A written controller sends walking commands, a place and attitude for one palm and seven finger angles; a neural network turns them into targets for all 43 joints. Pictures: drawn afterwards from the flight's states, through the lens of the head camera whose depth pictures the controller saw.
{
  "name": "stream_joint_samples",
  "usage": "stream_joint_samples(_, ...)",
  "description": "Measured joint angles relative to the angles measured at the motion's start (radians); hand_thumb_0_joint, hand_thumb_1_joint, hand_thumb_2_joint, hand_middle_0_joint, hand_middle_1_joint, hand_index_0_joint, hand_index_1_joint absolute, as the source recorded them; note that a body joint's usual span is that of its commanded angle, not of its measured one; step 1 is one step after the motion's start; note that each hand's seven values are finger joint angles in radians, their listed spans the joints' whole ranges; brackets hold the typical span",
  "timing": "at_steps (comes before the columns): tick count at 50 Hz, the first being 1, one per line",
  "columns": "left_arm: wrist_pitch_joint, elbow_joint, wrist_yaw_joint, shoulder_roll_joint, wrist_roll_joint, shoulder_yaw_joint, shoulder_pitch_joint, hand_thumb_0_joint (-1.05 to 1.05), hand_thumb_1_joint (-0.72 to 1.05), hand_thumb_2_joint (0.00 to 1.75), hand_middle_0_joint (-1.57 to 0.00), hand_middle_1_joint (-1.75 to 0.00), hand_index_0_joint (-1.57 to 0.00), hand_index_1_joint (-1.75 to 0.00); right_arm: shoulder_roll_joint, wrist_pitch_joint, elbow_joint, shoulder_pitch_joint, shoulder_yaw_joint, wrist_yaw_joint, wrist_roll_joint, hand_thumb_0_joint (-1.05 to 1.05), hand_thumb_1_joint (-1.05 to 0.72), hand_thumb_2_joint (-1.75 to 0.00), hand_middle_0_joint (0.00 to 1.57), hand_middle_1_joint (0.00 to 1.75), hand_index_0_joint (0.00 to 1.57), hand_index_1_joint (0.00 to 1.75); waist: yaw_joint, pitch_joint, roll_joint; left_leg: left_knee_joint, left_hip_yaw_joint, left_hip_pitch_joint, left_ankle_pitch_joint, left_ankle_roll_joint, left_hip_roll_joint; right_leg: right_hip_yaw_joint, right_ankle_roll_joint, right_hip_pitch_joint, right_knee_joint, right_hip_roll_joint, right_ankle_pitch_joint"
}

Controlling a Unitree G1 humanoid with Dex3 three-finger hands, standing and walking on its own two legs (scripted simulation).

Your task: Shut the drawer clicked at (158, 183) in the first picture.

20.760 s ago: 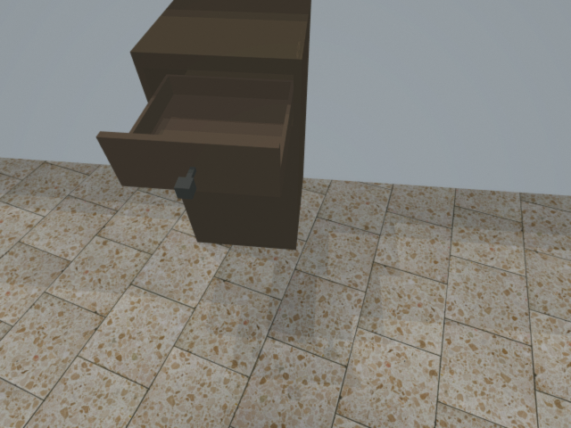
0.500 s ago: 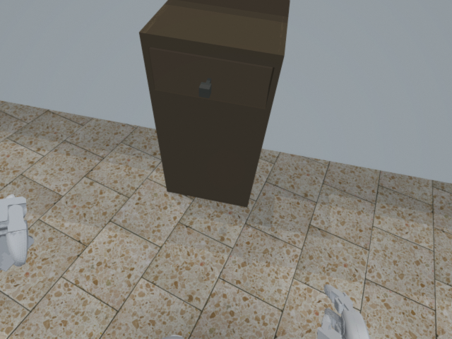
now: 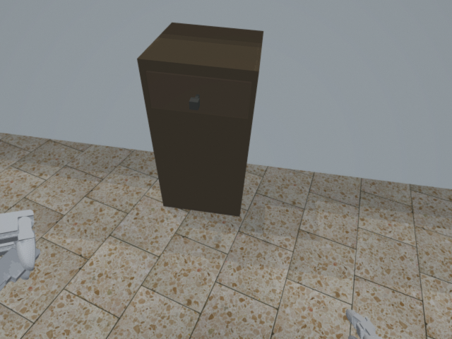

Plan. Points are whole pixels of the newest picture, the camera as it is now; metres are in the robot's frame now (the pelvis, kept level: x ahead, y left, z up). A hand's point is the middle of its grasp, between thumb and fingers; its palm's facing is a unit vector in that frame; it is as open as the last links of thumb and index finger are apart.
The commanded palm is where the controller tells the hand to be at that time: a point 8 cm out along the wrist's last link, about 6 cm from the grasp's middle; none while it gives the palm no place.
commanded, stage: stop stepping back and stand still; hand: left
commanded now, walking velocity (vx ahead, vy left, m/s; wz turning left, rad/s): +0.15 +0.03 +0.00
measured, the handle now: (195, 101) +0.93 +0.15 -0.04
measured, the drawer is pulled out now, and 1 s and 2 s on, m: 0.00 0.00 0.00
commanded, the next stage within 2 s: let the arm hang, fingers relaxed in 0.36 s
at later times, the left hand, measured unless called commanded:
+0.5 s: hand (51, 260) +0.19 +0.25 +0.14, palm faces +0.35 -0.80 -0.49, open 3.2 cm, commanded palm none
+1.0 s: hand out of the picture -0.02 +0.23 -0.16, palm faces +0.03 -0.96 -0.26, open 4.9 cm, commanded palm none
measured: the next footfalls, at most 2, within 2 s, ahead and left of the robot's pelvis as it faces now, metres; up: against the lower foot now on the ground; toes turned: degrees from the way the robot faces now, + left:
none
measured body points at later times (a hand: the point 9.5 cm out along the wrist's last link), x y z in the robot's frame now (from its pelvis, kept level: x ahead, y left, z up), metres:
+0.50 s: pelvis -0.01 +0.00 -0.01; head -0.02 -0.01 +0.44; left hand +0.16 +0.29 +0.16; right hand +0.13 -0.22 -0.11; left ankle +0.01 +0.12 -0.72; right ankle +0.01 -0.10 -0.73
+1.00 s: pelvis -0.01 +0.02 +0.01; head +0.02 +0.02 +0.46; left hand -0.02 +0.28 -0.14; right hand +0.01 -0.21 -0.15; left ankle +0.01 +0.13 -0.73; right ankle +0.01 -0.10 -0.73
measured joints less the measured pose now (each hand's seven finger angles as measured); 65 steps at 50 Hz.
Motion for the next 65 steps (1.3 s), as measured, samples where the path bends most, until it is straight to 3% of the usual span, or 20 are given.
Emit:
stream_joint_samples(4, 0.003, 0.016, -0.004, -0.024, 0.002, -0.03, -0.055, 0.01, 0.89, 0.9, -1.41, -1.6, -1.41, -1.6, 0.013, 0.01, 0.024, -0.019, 0.005, 0.013, -0.013, 0.02, -0.91, -0.9, 0.2, 0.3, 0.2, 0.3, 0.018, 0.007, 0.005, 0.164, -0.001, -0.067, -0.123, 0.01, -0.002, -0.002, -0.04, -0.008, -0.011, 0.004, 0.069)
stream_joint_samples(7, -0.003, 0.019, -0.01, -0.032, 0.004, -0.05, -0.081, 0.01, 0.89, 0.9, -1.41, -1.6, -1.41, -1.6, 0.016, 0.021, 0.037, -0.039, 0.005, 0.023, -0.016, 0.02, -0.91, -0.9, 0.2, 0.3, 0.21, 0.3, 0.022, 0.017, -0.009, 0.303, 0.014, -0.114, -0.135, 0.011, -0.005, 0.0, -0.037, -0.011, -0.02, -0.01, 0.122)
stream_joint_samples(11, -0.007, -0.002, -0.01, -0.032, -0.001, -0.054, -0.054, 0.01, 0.89, 0.9, -1.41, -1.6, -1.41, -1.6, 0.008, 0.021, 0.014, -0.039, 0.009, 0.014, -0.017, 0.02, -0.91, -0.9, 0.2, 0.3, 0.21, 0.3, 0.008, 0.0, 0.002, 0.086, 0.021, -0.029, -0.152, 0.028, 0.024, -0.013, -0.022, -0.046, 0.024, -0.012, 0.042)
stream_joint_samples(12, -0.009, -0.011, -0.009, -0.028, -0.003, -0.05, -0.048, 0.01, 0.89, 0.9, -1.41, -1.6, -1.41, -1.6, 0.009, 0.015, 0.008, -0.045, 0.008, 0.01, -0.018, 0.02, -0.91, -0.9, 0.2, 0.3, 0.21, 0.3, 0.003, 0.006, 0.003, 0.058, 0.023, -0.026, -0.091, 0.023, 0.024, -0.01, -0.016, -0.063, 0.06, -0.012, -0.007)
stream_joint_samples(14, -0.008, -0.019, -0.004, -0.015, 0.001, -0.036, -0.043, 0.01, 0.89, 0.9, -1.41, -1.6, -1.41, -1.6, 0.019, 0.004, -0.001, -0.051, 0.007, 0.004, -0.018, 0.02, -0.91, -0.9, 0.2, 0.3, 0.21, 0.3, -0.001, 0.025, 0.003, 0.055, 0.03, -0.026, 0.007, 0.013, 0.025, 0.001, 0.002, -0.104, 0.203, -0.005, -0.09)
stream_joint_samples(16, -0.008, -0.015, -0.005, 0.007, 0.003, -0.016, -0.043, 0.01, 0.89, 0.9, -1.41, -1.6, -1.41, -1.6, 0.041, -0.008, 0.001, -0.046, 0.01, 0.008, -0.015, 0.02, -0.91, -0.9, 0.2, 0.3, 0.21, 0.3, -0.004, 0.029, -0.001, 0.037, 0.031, -0.012, 0.02, 0.002, 0.024, 0.0, 0.013, -0.127, 0.317, -0.004, -0.117)
stream_joint_samples(18, -0.005, -0.009, -0.004, 0.022, 0.0, -0.001, -0.041, 0.01, 0.89, 0.9, -1.41, -1.6, -1.41, -1.6, 0.056, -0.015, 0.002, -0.031, 0.02, 0.016, -0.009, 0.02, -0.91, -0.9, 0.2, 0.3, 0.2, 0.3, -0.002, 0.024, 0.005, 0.014, 0.025, 0.0, 0.022, -0.01, 0.03, -0.023, 0.02, -0.098, 0.274, -0.008, -0.116)
stream_joint_samples(20, -0.001, -0.009, 0.001, 0.032, -0.003, 0.014, -0.032, 0.01, 0.89, 0.9, -1.41, -1.6, -1.41, -1.6, 0.064, -0.016, -0.003, -0.018, 0.032, 0.022, -0.006, 0.02, -0.91, -0.9, 0.2, 0.3, 0.21, 0.3, 0.004, 0.019, 0.01, 0.021, 0.026, -0.004, 0.015, -0.021, 0.037, -0.045, 0.019, -0.031, 0.135, -0.015, -0.088)
stream_joint_samples(21, -0.001, -0.014, 0.003, 0.039, -0.004, 0.024, -0.026, 0.01, 0.89, 0.9, -1.41, -1.6, -1.41, -1.6, 0.067, -0.013, -0.008, -0.016, 0.038, 0.024, -0.006, 0.02, -0.91, -0.9, 0.2, 0.3, 0.21, 0.3, 0.008, 0.017, 0.002, 0.041, 0.033, -0.018, 0.003, -0.025, 0.034, -0.034, 0.008, -0.001, 0.055, -0.019, -0.069)
stream_joint_samples(23, 0.001, -0.01, -0.001, 0.024, -0.006, 0.016, -0.041, 0.01, 0.89, 0.9, -1.41, -1.6, -1.41, -1.6, 0.058, -0.001, 0.001, -0.036, 0.037, 0.029, -0.008, 0.01, -0.9, -0.9, 0.2, 0.3, 0.21, 0.3, 0.017, 0.034, 0.017, 0.117, 0.025, -0.056, -0.053, -0.017, 0.04, -0.033, -0.021, -0.01, 0.038, -0.006, 0.037)
stream_joint_samples(25, 0.013, 0.147, -0.053, 0.014, 0.022, -0.07, -0.134, 0.01, 0.89, 0.9, -1.4, -1.6, -1.41, -1.6, 0.029, 0.007, 0.054, -0.056, 0.008, 0.069, -0.007, 0.01, -0.9, -0.9, 0.2, 0.3, 0.21, 0.3, 0.014, 0.032, 0.046, 0.221, 0.023, -0.12, -0.125, -0.017, 0.031, -0.059, -0.026, -0.028, 0.053, -0.017, 0.035)
stream_joint_samples(27, 0.095, 0.392, -0.099, -0.022, 0.033, -0.165, -0.234, 0.0, 0.9, 0.9, -1.39, -1.58, -1.39, -1.59, -0.003, 0.052, 0.104, -0.074, -0.01, 0.096, -0.007, 0.01, -0.9, -0.9, 0.2, 0.3, 0.21, 0.3, 0.01, 0.018, 0.067, 0.24, 0.035, -0.139, -0.156, -0.022, 0.021, -0.073, -0.018, -0.044, 0.077, -0.038, 0.014)
stream_joint_samples(30, 0.211, 0.75, -0.125, -0.099, 0.032, -0.256, -0.327, 0.0, 0.9, 0.9, -1.34, -1.54, -1.34, -1.54, -0.03, 0.1, 0.137, -0.076, -0.019, 0.113, -0.017, 0.01, -0.91, -0.9, 0.2, 0.3, 0.21, 0.3, -0.012, 0.02, 0.079, 0.153, 0.026, -0.1, -0.007, -0.002, 0.019, -0.085, -0.003, -0.065, 0.15, -0.056, -0.033)
stream_joint_samples(35, 0.29, 1.177, -0.151, -0.199, 0.029, -0.363, -0.332, 0.01, 0.91, 0.9, -1.2, -1.4, -1.2, -1.4, -0.003, 0.139, 0.21, -0.062, -0.004, 0.104, -0.034, 0.01, -0.91, -0.9, 0.2, 0.3, 0.2, 0.3, -0.021, 0.057, 0.01, 0.136, 0.048, -0.052, -0.055, -0.011, 0.021, -0.062, 0.002, -0.022, 0.118, -0.052, -0.021)
stream_joint_samples(37, 0.265, 1.247, -0.112, -0.192, 0.029, -0.333, -0.335, 0.02, 0.91, 0.9, -1.14, -1.39, -1.13, -1.33, 0.016, 0.142, 0.237, -0.044, -0.001, 0.097, -0.033, 0.01, -0.91, -0.9, 0.2, 0.3, 0.2, 0.3, -0.012, 0.073, -0.014, 0.098, 0.042, -0.04, -0.031, -0.015, 0.027, -0.07, -0.003, -0.004, 0.07, -0.043, 0.001)
stream_joint_samples(40, 0.253, 1.339, -0.131, -0.145, 0.019, -0.339, -0.344, 0.02, 0.9, 0.9, -1.04, -1.31, -1.02, -1.21, 0.028, 0.147, 0.283, -0.028, 0.003, 0.091, -0.031, 0.01, -0.91, -0.9, 0.2, 0.3, 0.2, 0.3, 0.006, 0.096, -0.019, 0.041, 0.038, -0.022, 0.002, -0.015, 0.035, -0.075, -0.006, 0.024, -0.009, -0.031, 0.047)
stream_joint_samples(44, 0.247, 1.45, -0.144, -0.132, 0.013, -0.356, -0.331, 0.01, 0.91, 0.9, -0.88, -1.12, -0.87, -1.05, 0.025, 0.153, 0.334, -0.02, -0.003, 0.085, -0.025, 0.01, -0.91, -0.9, 0.2, 0.3, 0.2, 0.3, 0.014, 0.106, 0.013, -0.017, 0.045, 0.002, 0.031, -0.009, 0.034, -0.07, 0.0, 0.053, -0.085, -0.028, 0.088)
stream_joint_samples(57, 0.227, 1.635, -0.14, -0.175, 0.009, -0.383, -0.353, 0.01, 0.91, 0.9, -0.38, -0.51, -0.38, -0.51, 0.044, 0.137, 0.448, -0.048, -0.006, 0.078, -0.013, 0.01, -0.91, -0.9, 0.2, 0.3, 0.2, 0.3, 0.018, 0.105, 0.054, -0.116, 0.078, 0.081, 0.066, 0.009, 0.009, -0.038, 0.02, 0.106, -0.148, -0.048, 0.115)
stream_joint_samples(65, 0.216, 1.653, -0.139, -0.206, 0.01, -0.386, -0.405, 0.0, 0.91, 0.9, -0.24, -0.34, -0.24, -0.35, 0.052, 0.13, 0.481, -0.06, -0.01, 0.074, -0.014, 0.01, -0.91, -0.9, 0.2, 0.3, 0.2, 0.3, 0.01, 0.098, 0.042, -0.137, 0.086, 0.098, 0.073, 0.011, 0.004, -0.03, 0.023, 0.116, -0.158, -0.051, 0.119)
